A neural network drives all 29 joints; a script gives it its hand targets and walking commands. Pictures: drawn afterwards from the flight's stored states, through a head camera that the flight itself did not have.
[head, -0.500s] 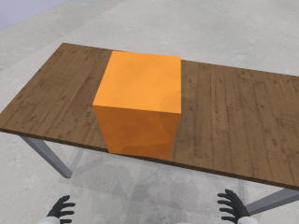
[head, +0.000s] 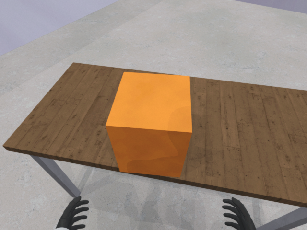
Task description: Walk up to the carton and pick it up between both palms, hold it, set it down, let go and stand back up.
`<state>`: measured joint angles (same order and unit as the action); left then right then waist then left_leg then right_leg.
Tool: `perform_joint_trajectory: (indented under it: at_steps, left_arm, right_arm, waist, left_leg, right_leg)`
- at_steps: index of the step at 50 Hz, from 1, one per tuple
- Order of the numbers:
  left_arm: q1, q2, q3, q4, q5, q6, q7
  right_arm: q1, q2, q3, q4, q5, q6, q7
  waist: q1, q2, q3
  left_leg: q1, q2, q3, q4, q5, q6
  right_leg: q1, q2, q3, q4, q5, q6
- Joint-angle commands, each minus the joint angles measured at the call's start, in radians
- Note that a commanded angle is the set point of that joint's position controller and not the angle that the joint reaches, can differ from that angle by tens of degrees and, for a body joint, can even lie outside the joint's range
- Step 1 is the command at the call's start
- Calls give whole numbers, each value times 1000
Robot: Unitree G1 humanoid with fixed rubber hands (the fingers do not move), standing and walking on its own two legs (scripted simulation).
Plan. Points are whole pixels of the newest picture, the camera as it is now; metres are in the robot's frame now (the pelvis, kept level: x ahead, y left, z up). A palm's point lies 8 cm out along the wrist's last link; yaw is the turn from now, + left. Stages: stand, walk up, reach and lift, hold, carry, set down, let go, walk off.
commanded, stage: reach and lift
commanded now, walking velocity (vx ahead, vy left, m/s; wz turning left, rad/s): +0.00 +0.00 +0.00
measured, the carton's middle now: (152, 126) +0.42 +0.03 +0.01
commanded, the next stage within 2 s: none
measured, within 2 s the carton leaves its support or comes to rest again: neither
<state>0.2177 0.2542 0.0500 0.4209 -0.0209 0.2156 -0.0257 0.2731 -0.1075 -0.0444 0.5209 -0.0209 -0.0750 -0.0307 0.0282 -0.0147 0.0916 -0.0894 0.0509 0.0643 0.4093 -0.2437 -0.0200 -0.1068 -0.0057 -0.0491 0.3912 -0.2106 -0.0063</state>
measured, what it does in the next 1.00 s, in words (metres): stands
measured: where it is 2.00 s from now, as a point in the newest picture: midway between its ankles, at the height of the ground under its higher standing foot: outside the picture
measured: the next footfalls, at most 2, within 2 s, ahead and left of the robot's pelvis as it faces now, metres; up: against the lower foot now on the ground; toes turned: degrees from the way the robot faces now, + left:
none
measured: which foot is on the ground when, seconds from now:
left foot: down 0.00-1.00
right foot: down 0.00-1.00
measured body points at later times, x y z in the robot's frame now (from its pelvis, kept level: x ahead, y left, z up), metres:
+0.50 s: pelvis +0.01 +0.01 +0.00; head +0.00 +0.02 +0.45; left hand +0.18 +0.24 -0.05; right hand +0.19 -0.19 -0.04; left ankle -0.01 +0.13 -0.74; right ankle +0.01 -0.11 -0.74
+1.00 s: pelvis +0.01 +0.01 +0.00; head +0.00 +0.02 +0.45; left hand +0.23 +0.24 -0.01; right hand +0.23 -0.17 -0.01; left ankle -0.01 +0.13 -0.74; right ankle +0.01 -0.11 -0.74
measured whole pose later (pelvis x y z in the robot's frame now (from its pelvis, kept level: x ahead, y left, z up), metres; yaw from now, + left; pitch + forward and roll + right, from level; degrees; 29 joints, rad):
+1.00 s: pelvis +0.01 +0.01 +0.00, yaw +1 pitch -4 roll +0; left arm 0.18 0.26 -0.05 0.41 -0.19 -0.24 -0.03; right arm 0.23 -0.06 0.03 0.38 0.11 -0.28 -0.09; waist 0.03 -0.01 0.03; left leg -0.05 0.03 0.05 0.37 -0.24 -0.01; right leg -0.06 -0.01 -0.04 0.35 -0.21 0.00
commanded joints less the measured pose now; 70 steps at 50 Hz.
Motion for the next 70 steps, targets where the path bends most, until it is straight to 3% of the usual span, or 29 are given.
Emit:
perform_joint_trajectory:
  at_steps: [1,3,6,9,11,25,29,31,35,40,43,46,52,56,58,62,64,67,70]
  left_arm:
    - [-32,107,30,-85,-10,-77,-1]
    - [-27,92,13,-114,-19,-93,-2]
    - [-8,85,17,-132,-16,-125,4]
    - [-1,72,5,-118,-20,-159,0]
    - [6,81,11,-120,-21,-179,6]
    - [-5,91,-17,-192,-81,-311,5]
    - [-11,100,-21,-191,-106,-344,1]
    - [-15,103,-27,-176,-120,-357,-8]
    - [-29,111,-31,-163,-141,-387,-14]
    - [-90,108,-44,-174,-149,-429,-8]
    - [-109,95,-69,-166,-175,-457,-9]
    - [-118,97,-62,-114,-167,-485,-5]
    - [-182,101,-50,-129,-166,-525,-2]
    - [-218,101,-52,-124,-167,-485,-5]
    - [-255,107,-41,-197,-170,-443,-5]
    - [-277,92,-21,-265,-164,-323,-15]
    - [-301,90,-5,-301,-156,-256,-18]
    - [-340,83,13,-396,-154,-159,-15]
    - [-342,57,33,-419,-138,-71,-16]
  right_arm:
    - [-20,-54,-2,-66,11,-66,-10]
    - [-19,-62,0,-70,21,-78,-12]
    - [-13,-62,-3,-74,42,-104,-7]
    - [-9,-72,-4,-70,37,-126,-7]
    - [-24,-74,-3,-105,39,-141,-6]
    - [4,-41,23,-217,82,-175,-21]
    - [11,-26,42,-234,100,-181,-29]
    - [7,-18,41,-243,93,-180,-39]
    - [-20,-6,57,-281,104,-189,-47]
    - [-53,-5,55,-261,118,-203,-50]
    - [-83,-8,61,-285,119,-220,-50]
    - [-110,2,55,-254,116,-231,-55]
    - [-185,2,64,-254,139,-263,-63]
    - [-225,-14,70,-237,164,-239,-75]
    - [-258,-40,60,-271,179,-217,-84]
    - [-281,-56,72,-336,200,-141,-98]
    - [-313,-70,70,-387,211,-96,-108]
    - [-323,-80,66,-432,224,-26,-117]
    - [-354,-85,54,-467,229,30,-123]
  waist:
    - [-6,52,-81]
    - [-15,51,-82]
    - [-1,74,-102]
    - [-13,55,-93]
    - [4,46,-91]
    - [1,55,-78]
    - [7,47,-79]
    - [-8,43,-73]
    - [5,32,-86]
    - [2,72,-81]
    - [-16,54,-106]
    - [-6,60,-89]
    - [-2,40,-135]
    - [-13,61,-151]
    - [-8,59,-168]
    - [-13,40,-175]
    - [0,41,-173]
    - [6,65,-171]
    - [5,50,-157]
  left_leg:
    - [-11,-43,35,-75,218,-6]
    - [8,-39,25,-81,247,-12]
    - [37,-42,18,-76,298,-23]
    - [50,-42,12,-90,309,-21]
    - [37,-43,12,-92,319,-19]
    - [25,-44,0,-114,264,-16]
    - [30,-49,-6,-103,266,-16]
    - [11,-52,-3,-106,233,-12]
    - [3,-54,-9,-101,231,-10]
    - [-4,-48,-23,-98,215,-24]
    - [13,-46,-33,-91,212,-25]
    - [-21,-46,-37,-81,214,-25]
    - [-15,-49,-43,-62,268,-25]
    - [14,-53,-40,-50,293,-33]
    - [27,-51,-40,-52,318,-36]
    - [66,-59,-28,-63,379,-37]
    - [63,-58,-25,-73,392,-34]
    - [86,-58,-18,-83,405,-39]
    - [106,-53,-17,-90,417,-38]
  right_leg:
    - [38,15,17,-93,102,-12]
    - [37,20,13,-98,110,-14]
    - [49,26,10,-106,129,-22]
    - [49,31,13,-125,113,-27]
    - [52,32,19,-128,110,-29]
    - [59,14,48,-140,76,-35]
    - [72,9,55,-137,82,-36]
    - [63,2,66,-140,59,-35]
    - [64,1,64,-128,64,-31]
    - [59,3,64,-114,39,-35]
    - [40,4,62,-113,34,-34]
    - [49,-1,75,-104,45,-36]
    - [79,2,82,-83,113,-28]
    - [90,6,84,-86,137,-32]
    - [96,12,80,-86,144,-33]
    - [132,21,81,-108,198,-23]
    - [143,26,80,-112,215,-21]
    - [127,31,76,-126,203,-25]
    - [109,37,64,-143,178,-27]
